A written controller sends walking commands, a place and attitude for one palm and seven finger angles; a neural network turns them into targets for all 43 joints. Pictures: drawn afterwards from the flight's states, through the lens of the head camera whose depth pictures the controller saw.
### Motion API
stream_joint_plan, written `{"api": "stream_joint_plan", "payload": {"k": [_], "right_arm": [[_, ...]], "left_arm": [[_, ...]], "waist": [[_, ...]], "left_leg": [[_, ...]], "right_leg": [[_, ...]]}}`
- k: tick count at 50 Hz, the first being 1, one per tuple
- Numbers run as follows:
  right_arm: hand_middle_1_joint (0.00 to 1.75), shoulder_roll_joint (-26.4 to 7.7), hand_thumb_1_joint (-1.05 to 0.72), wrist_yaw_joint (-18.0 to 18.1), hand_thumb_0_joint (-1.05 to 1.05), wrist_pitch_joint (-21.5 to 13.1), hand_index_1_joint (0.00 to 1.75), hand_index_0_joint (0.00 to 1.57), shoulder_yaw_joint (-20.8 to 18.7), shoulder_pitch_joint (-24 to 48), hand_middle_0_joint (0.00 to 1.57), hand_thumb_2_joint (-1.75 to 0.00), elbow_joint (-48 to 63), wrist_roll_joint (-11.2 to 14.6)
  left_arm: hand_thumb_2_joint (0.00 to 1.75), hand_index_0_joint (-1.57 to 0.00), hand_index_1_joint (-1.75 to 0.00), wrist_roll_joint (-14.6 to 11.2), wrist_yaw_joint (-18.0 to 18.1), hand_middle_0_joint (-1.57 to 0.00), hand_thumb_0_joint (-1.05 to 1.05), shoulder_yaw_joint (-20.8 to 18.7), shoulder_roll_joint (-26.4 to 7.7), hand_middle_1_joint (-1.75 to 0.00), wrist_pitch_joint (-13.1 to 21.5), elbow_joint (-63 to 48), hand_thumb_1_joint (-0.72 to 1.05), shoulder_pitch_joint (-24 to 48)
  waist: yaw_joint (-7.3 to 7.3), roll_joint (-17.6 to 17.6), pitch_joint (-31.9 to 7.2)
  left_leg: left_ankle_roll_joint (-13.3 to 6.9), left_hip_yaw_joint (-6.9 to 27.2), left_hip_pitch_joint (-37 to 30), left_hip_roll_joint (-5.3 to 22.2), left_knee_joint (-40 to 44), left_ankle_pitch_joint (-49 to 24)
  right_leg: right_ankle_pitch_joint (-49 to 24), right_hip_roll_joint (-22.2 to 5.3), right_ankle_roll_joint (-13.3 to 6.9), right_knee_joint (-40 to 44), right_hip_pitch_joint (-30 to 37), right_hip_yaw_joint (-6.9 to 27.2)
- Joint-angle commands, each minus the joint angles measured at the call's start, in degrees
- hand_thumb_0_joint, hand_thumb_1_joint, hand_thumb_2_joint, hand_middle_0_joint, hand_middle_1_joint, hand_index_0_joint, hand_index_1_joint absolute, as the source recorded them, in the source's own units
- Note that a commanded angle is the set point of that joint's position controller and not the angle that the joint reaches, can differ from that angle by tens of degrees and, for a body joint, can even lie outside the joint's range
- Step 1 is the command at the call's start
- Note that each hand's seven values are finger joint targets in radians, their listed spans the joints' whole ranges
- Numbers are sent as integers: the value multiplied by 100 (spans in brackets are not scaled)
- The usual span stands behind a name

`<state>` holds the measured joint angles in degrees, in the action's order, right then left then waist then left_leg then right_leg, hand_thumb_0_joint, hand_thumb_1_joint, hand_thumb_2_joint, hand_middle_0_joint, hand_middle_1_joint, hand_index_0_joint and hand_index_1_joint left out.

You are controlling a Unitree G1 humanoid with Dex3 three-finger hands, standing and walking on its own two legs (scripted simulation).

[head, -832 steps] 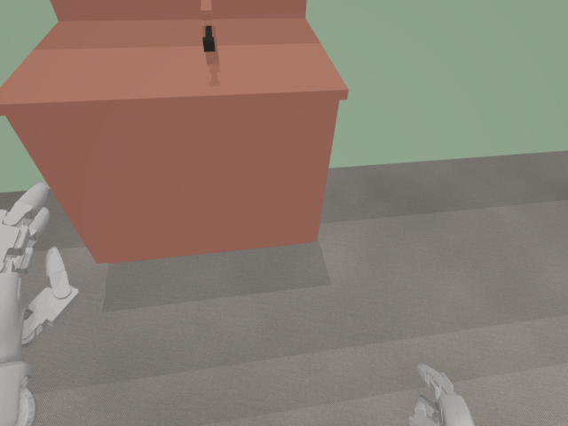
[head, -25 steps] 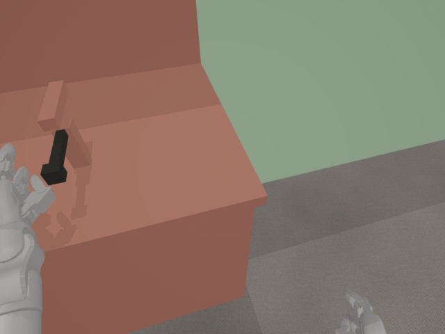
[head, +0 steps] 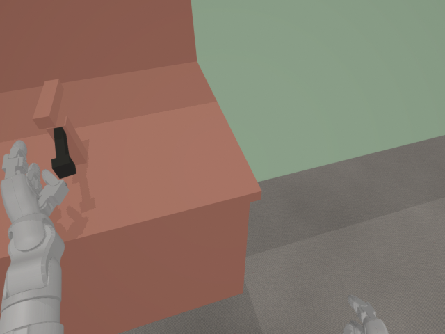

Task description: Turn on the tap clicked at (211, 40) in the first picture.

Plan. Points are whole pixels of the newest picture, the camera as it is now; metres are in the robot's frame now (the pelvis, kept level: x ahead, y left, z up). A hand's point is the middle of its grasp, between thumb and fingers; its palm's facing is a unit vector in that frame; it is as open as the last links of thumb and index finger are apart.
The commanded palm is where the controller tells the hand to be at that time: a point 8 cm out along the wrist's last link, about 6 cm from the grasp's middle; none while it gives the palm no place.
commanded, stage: push the lever round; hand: left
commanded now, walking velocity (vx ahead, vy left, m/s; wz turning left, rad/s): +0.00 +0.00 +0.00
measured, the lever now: (64, 166) +0.35 +0.31 +0.14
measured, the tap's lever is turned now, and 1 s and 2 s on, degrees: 10 34 66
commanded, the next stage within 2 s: none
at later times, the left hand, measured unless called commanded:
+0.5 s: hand (83, 179) +0.33 +0.27 +0.13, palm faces +0.69 -0.72 -0.06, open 7.6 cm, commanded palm +0.28 +0.30 +0.13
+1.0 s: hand (105, 170) +0.35 +0.24 +0.13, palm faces +0.75 -0.66 -0.06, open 7.6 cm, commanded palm +0.30 +0.26 +0.13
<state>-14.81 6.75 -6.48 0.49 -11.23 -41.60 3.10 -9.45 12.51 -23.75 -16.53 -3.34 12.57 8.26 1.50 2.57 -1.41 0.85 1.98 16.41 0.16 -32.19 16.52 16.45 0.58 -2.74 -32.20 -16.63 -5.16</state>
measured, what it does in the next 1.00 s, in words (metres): stands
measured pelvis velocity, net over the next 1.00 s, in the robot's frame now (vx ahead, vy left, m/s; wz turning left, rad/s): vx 0.00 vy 0.00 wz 0.01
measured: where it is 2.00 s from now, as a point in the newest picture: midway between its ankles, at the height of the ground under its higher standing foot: outside the picture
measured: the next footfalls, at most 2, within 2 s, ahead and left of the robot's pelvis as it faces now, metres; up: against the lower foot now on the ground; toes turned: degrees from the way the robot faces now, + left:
none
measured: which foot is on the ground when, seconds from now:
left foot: down 0.00-1.00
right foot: down 0.00-1.00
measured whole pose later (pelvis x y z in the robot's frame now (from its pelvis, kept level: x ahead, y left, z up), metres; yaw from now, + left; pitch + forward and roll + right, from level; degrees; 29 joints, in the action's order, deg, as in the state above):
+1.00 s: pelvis +0.00 +0.00 +0.00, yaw +1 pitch +0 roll +0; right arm -12.1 4.5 0.0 0.2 -6.3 -43.8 0.2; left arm -1.5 37.4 -12.9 -4.4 -10.8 12.5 17.6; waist 1.7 2.1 -1.6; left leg 0.8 2.5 14.9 -0.4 -31.0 15.7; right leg 16.1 0.0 -2.6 -31.3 -15.0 -5.6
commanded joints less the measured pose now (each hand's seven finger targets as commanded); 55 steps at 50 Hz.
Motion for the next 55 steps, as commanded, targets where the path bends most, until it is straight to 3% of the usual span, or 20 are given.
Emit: {"api": "stream_joint_plan", "payload": {"k": [1,3,5,13,17,23,24,27,28,29,30,35,38,41,47,48,49,52,53,55], "right_arm": [[30,-663,-90,10,0,-243,30,20,-227,673,20,-90,874,-32],[30,-650,-90,13,0,-202,30,20,-213,691,20,-90,822,-45],[30,-628,-90,-15,0,-203,30,20,-209,723,20,-90,877,-57],[30,-610,-90,-29,0,-93,30,20,-210,827,20,-90,830,-93],[30,-585,-90,-52,0,-76,30,20,-218,896,20,-90,851,-119],[30,-575,-90,-66,0,66,30,20,-235,970,20,-90,795,-174],[30,-540,-90,-86,0,92,30,20,-212,1017,20,-90,837,-163],[30,-521,-90,-104,0,146,30,20,-231,1052,20,-90,842,-199],[30,-531,-90,-98,0,186,30,20,-244,1039,20,-90,789,-201],[30,-500,-90,-125,0,199,30,20,-234,1060,20,-90,851,-207],[30,-494,-90,-129,0,210,30,20,-248,1065,20,-90,843,-205],[30,-469,-90,-155,0,260,30,20,-232,1161,20,-90,801,-226],[30,-479,-90,-148,0,292,30,20,-238,1183,20,-90,711,-253],[30,-435,-90,-172,0,288,30,20,-226,1258,20,-90,700,-259],[30,-407,-90,-195,0,361,30,20,-222,1308,20,-90,625,-292],[30,-425,-90,-185,0,389,30,20,-245,1285,20,-90,563,-304],[30,-385,-90,-216,0,386,30,20,-234,1303,20,-90,625,-317],[30,-377,-90,-262,0,407,30,20,-254,1256,20,-90,590,-342],[30,-407,-90,-254,0,431,30,20,-273,1230,20,-90,523,-354],[30,-370,-90,-279,0,428,30,20,-249,1256,20,-90,563,-331]], "left_arm": [[90,-15,-15,116,232,-15,0,-253,-1450,-15,318,-1388,90,1682],[90,-15,-15,190,361,-15,0,-279,-1491,-15,297,-1501,90,1851],[90,-15,-15,178,436,-15,0,29,-1089,-15,279,-1528,90,1817],[90,-15,-15,354,815,-15,0,163,-909,-15,177,-1680,90,1847],[90,-15,-15,431,1048,-15,0,587,-455,-15,111,-1802,90,2061],[90,-15,-15,580,1427,-15,0,423,-531,-15,-84,-1830,90,1904],[90,-15,-15,597,1456,-15,0,712,-244,-15,-110,-1874,90,2089],[90,-15,-15,640,1625,-15,0,719,-185,-15,-202,-1899,90,2034],[90,-15,-15,680,1695,-15,0,476,-409,-15,-230,-1883,90,1957],[90,-15,-15,685,1711,-15,0,790,-82,-15,-233,-1983,90,2049],[90,-15,-15,686,1757,-15,0,692,-149,-15,-254,-1938,90,1952],[90,-15,-15,762,1957,-15,0,1073,211,-15,-299,-1950,90,2297],[90,-15,-15,820,2116,-15,0,922,76,-15,-336,-1826,90,2396],[90,-15,-15,874,2221,-15,0,1302,435,-15,-344,-1702,90,2803],[90,-15,-15,940,2479,-15,0,1129,375,-15,-389,-1233,90,3145],[90,-15,-15,972,2535,-15,0,881,140,-15,-390,-1186,90,3159],[90,-15,-15,989,2551,-15,0,1162,437,-15,-370,-1256,90,3311],[90,-15,-15,1010,2676,-15,0,1099,464,-15,-399,-960,90,3291],[90,-15,-15,1028,2722,-15,0,818,214,-15,-413,-797,90,3243],[90,-15,-15,1026,2752,-15,0,1101,478,-15,-368,-773,90,3608]], "waist": [[10,-29,-1149],[-24,50,-1104],[-50,-81,-1108],[-24,21,-1034],[-76,-89,-1153],[20,-140,-1204],[-54,-142,-1182],[1,-94,-1311],[49,-97,-1277],[4,-131,-1332],[45,-167,-1328],[-44,-136,-1166],[-9,-178,-1114],[-96,-180,-1104],[-60,-315,-1184],[-6,-228,-1200],[-50,-142,-1340],[-45,-325,-1321],[9,-344,-1259],[-95,-423,-1216]], "left_leg": [[-255,-60,-135,-171,403,-835],[-250,-53,-177,-160,402,-881],[-254,-54,-204,-164,399,-877],[-207,-16,-258,-134,422,-982],[-188,7,-350,-131,415,-1015],[-147,9,-346,-112,431,-1197],[-148,11,-376,-112,437,-1190],[-138,-29,-412,-121,404,-1342],[-117,-4,-411,-108,439,-1387],[-118,-18,-451,-105,421,-1484],[-110,-8,-429,-88,423,-1508],[-95,39,-481,-83,455,-1355],[-86,59,-448,-91,494,-1193],[-83,67,-452,-91,512,-966],[-128,11,-328,-125,518,-765],[-107,34,-337,-118,553,-761],[-107,-1,-392,-118,523,-866],[-123,-20,-322,-111,456,-994],[-119,-2,-267,-107,495,-903],[-148,-33,-262,-96,479,-842]], "right_leg": [[-992,-108,176,583,627,401],[-1029,-108,172,582,612,389],[-1040,-100,182,576,566,364],[-1032,-81,138,530,536,316],[-1028,-91,133,515,516,297],[-1147,-96,119,510,660,280],[-1123,-114,124,512,601,266],[-1309,-121,120,495,711,283],[-1286,-103,94,511,760,272],[-1412,-126,109,474,774,265],[-1417,-116,100,468,802,253],[-1142,-113,86,533,641,236],[-934,-96,82,595,615,236],[-693,-122,84,628,518,231],[-537,-164,110,739,609,264],[-506,-142,92,738,628,264],[-629,-175,99,698,658,260],[-784,-171,110,702,680,242],[-662,-150,110,738,671,244],[-645,-198,133,770,634,266]]}}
